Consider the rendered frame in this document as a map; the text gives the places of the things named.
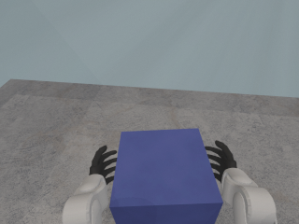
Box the robot right hand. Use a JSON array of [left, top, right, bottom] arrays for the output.
[[205, 140, 237, 182]]

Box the carton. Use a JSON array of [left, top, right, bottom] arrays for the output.
[[109, 128, 223, 224]]

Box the robot left forearm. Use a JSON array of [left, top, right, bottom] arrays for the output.
[[62, 174, 109, 224]]

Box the robot right forearm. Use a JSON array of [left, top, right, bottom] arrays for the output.
[[221, 167, 278, 224]]

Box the robot left hand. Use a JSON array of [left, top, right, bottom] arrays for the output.
[[89, 146, 117, 184]]

